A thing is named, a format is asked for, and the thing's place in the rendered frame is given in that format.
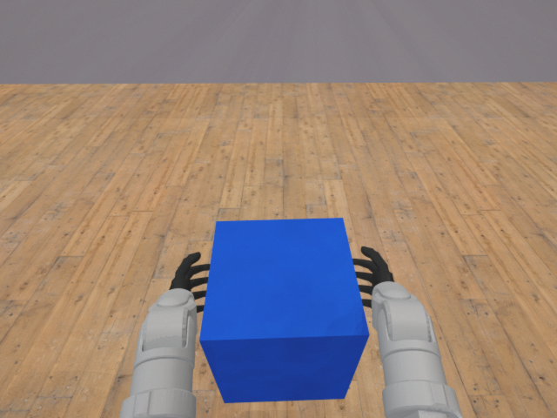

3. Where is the right robot hand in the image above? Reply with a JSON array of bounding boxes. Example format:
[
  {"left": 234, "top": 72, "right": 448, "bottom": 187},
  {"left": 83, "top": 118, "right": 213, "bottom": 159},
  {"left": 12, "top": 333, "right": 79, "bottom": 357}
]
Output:
[{"left": 352, "top": 246, "right": 394, "bottom": 308}]

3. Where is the right robot forearm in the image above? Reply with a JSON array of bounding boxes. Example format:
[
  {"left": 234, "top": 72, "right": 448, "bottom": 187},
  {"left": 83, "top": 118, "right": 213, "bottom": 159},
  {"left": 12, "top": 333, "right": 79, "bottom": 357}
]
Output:
[{"left": 372, "top": 281, "right": 463, "bottom": 418}]

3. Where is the left robot forearm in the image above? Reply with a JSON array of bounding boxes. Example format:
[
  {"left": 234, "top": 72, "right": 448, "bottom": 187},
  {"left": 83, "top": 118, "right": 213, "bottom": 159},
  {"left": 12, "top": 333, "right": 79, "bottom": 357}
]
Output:
[{"left": 119, "top": 288, "right": 198, "bottom": 418}]

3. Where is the carton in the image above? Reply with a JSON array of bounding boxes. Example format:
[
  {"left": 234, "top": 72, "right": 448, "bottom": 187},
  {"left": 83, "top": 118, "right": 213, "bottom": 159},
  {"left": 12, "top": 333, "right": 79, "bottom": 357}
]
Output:
[{"left": 199, "top": 218, "right": 370, "bottom": 403}]

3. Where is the left robot hand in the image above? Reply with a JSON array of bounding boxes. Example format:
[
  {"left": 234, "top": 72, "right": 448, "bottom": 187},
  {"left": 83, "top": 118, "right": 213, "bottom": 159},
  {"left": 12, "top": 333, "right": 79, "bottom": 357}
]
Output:
[{"left": 169, "top": 252, "right": 210, "bottom": 313}]

